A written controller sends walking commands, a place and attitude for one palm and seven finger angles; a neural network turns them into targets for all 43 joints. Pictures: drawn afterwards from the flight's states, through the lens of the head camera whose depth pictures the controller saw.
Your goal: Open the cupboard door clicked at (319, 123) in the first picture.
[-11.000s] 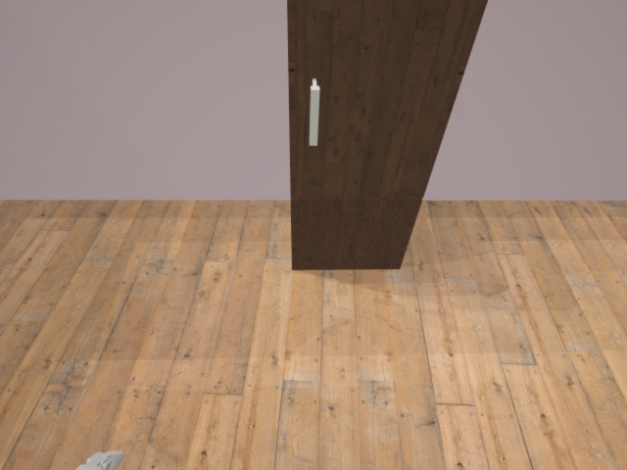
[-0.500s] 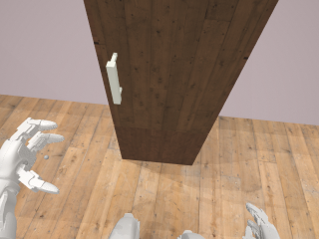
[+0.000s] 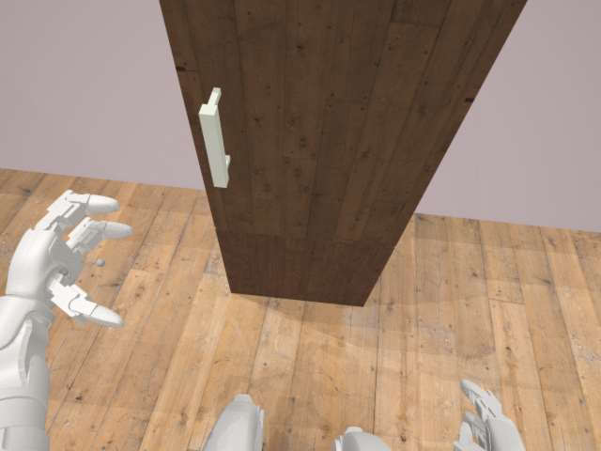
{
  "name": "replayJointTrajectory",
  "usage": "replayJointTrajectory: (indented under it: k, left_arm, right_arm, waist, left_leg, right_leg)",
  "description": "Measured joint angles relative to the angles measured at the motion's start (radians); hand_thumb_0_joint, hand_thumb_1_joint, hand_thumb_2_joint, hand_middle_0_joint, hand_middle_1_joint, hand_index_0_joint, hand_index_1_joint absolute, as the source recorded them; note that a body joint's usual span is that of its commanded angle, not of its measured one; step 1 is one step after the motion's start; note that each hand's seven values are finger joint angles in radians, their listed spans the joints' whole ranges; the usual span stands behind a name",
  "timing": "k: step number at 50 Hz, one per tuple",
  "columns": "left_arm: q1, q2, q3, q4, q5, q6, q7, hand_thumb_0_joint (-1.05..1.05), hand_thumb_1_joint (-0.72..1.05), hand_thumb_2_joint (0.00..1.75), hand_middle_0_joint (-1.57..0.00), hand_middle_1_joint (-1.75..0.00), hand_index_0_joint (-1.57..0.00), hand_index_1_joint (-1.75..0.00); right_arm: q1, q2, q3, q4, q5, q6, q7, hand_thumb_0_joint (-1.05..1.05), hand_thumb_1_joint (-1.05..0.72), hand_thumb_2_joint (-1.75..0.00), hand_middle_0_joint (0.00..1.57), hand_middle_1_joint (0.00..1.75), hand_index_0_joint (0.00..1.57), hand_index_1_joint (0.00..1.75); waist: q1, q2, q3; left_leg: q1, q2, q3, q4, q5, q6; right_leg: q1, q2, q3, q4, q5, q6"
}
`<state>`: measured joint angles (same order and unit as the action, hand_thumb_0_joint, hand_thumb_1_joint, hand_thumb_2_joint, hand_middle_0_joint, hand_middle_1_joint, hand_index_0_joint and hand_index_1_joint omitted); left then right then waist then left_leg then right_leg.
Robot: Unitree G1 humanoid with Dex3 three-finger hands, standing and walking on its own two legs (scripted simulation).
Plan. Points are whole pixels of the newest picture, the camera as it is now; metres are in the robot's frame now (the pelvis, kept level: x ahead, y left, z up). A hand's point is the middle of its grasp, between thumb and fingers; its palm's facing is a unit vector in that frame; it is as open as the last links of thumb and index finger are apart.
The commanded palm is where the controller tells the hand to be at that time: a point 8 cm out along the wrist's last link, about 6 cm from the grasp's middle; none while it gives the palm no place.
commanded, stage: move the hooked fingers beside the handle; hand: left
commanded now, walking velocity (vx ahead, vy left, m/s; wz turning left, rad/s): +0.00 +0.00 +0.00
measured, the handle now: (218, 140) +0.56 +0.16 +0.05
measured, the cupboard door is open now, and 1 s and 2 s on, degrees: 0 0 0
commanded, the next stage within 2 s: none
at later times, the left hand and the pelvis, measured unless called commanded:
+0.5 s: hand (129, 218) +0.39 +0.25 +0.06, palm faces -0.06 -1.00 -0.02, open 14.0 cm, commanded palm +0.38 +0.30 +0.06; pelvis +0.01 +0.01 +0.00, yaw -1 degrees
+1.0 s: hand (159, 176) +0.47 +0.23 +0.05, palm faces -0.05 -1.00 -0.01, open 14.0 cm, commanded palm +0.46 +0.28 +0.06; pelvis +0.00 +0.00 -0.01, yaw -2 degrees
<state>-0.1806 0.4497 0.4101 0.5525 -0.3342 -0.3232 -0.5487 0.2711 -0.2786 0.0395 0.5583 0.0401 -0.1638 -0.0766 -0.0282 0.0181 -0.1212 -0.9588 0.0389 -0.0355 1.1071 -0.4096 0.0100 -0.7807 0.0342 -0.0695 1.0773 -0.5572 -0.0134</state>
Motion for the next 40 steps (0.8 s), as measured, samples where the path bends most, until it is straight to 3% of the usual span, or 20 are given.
replayJointTrajectory:
  k: [12,26,40]
  left_arm:
    - [-0.111,0.035,0.014,0.103,0.032,0.031,0.035,-0.02,-0.5,0.3,-0.3,-1.2,-0.3,-1.2]
    - [-0.214,0.009,-0.012,0.183,0.078,-0.025,0.073,-0.02,-0.5,0.3,-0.3,-1.2,-0.3,-1.2]
    - [-0.422,0.067,0.001,0.402,0.135,-0.036,0.111,-0.02,-0.5,0.3,-0.3,-1.2,-0.3,-1.2]
  right_arm:
    - [0.052,0.004,-0.007,0.008,-0.001,0.048,0.014,0.01,-0.91,-0.9,0.2,0.3,0.2,0.3]
    - [0.055,0.007,-0.017,0.036,-0.008,0.088,0.026,0.01,-0.91,-0.9,0.2,0.3,0.2,0.3]
    - [0.057,0.012,-0.005,0.04,-0.015,0.135,0.035,0.01,-0.91,-0.9,0.2,0.3,0.2,0.3]
  waist:
    - [-0.036,0.001,-0.014]
    - [-0.044,-0.005,-0.014]
    - [-0.07,-0.007,-0.016]
  left_leg:
    - [-0.002,0.007,0.023,-0.02,-0.001,0.007]
    - [-0.032,0.002,0.024,-0.004,-0.009,0.014]
    - [-0.082,0.01,0.025,0.02,-0.012,0.01]
  right_leg:
    - [-0.011,0.004,0.024,-0.021,0.01,0.007]
    - [-0.038,-0.002,0.025,-0.009,0.002,0.014]
    - [-0.092,0.006,0.027,0.02,-0.001,0.011]
